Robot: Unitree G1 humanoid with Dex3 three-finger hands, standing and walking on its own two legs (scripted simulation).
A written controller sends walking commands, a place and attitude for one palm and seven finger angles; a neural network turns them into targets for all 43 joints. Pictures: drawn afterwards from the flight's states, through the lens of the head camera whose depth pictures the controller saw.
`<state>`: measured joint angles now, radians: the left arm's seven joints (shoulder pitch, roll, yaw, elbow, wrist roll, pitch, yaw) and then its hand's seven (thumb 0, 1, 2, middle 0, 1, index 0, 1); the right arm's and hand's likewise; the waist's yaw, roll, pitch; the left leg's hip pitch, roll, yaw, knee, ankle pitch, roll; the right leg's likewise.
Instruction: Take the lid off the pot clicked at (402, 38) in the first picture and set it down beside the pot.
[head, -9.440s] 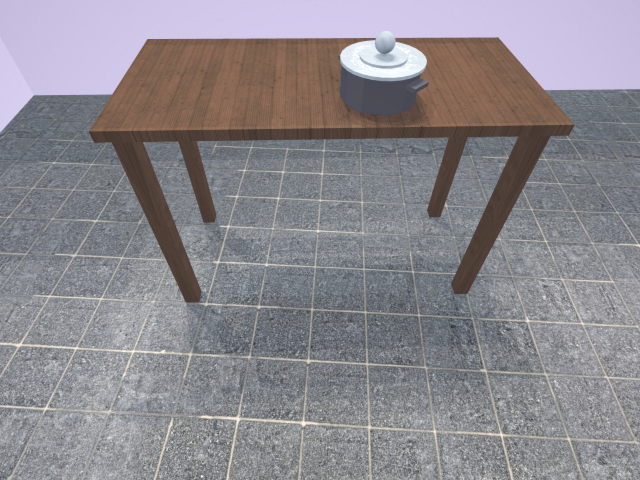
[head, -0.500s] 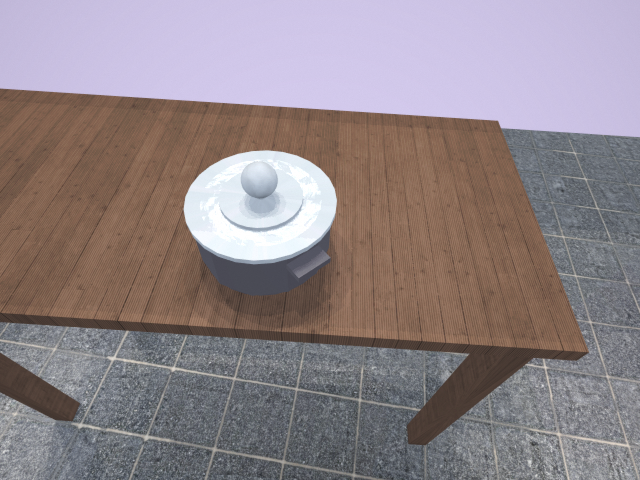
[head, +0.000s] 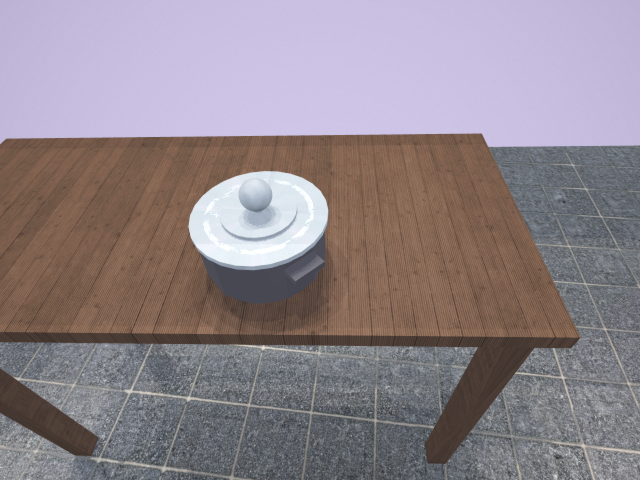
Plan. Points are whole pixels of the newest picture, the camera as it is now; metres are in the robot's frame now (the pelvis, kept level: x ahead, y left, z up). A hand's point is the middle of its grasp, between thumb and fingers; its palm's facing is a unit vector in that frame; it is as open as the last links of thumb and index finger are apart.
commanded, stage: come to a stop and stand still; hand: left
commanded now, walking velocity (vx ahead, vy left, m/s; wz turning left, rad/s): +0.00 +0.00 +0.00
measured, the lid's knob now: (255, 194) +0.46 +0.12 +0.12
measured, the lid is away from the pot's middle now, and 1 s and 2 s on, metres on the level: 0.00 0.00 0.00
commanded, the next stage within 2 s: look again from close up in 0.06 s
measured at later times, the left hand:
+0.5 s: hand out of the picture +0.03 +0.16 -0.16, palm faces +0.00 -0.97 -0.22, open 7.3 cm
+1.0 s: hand out of the picture +0.05 +0.15 -0.16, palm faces +0.00 -0.97 -0.22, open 7.3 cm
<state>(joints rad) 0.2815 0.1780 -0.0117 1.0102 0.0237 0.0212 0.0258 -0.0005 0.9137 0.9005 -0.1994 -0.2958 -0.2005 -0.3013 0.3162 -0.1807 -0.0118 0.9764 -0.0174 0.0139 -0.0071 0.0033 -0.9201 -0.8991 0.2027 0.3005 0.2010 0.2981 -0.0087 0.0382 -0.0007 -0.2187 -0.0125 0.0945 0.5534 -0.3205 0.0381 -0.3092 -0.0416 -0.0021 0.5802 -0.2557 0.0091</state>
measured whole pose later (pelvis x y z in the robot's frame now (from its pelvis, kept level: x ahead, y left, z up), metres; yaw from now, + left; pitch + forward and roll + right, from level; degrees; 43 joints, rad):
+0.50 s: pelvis +0.02 -0.02 +0.01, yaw +0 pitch +0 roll +1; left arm 0.28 0.15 -0.02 1.08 0.02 0.00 0.03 0.01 0.92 0.90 -0.20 -0.30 -0.20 -0.30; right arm 0.30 -0.15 0.01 1.07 -0.01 -0.02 -0.02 0.00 -0.92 -0.90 0.20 0.30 0.20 0.30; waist 0.00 0.03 0.04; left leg -0.15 0.01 0.09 0.47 -0.31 0.00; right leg -0.26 -0.01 -0.01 0.53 -0.26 -0.01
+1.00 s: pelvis +0.03 -0.03 +0.01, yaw +0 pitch +0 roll +1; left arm 0.26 0.16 -0.01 1.08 0.01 -0.01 0.03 0.00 0.92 0.90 -0.20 -0.30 -0.20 -0.30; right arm 0.30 -0.13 0.01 1.11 -0.01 -0.02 -0.03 0.00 -0.91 -0.90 0.20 0.30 0.20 0.30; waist 0.00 0.02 0.05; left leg -0.13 0.03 0.07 0.44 -0.30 -0.01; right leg -0.23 0.00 -0.03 0.49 -0.26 -0.03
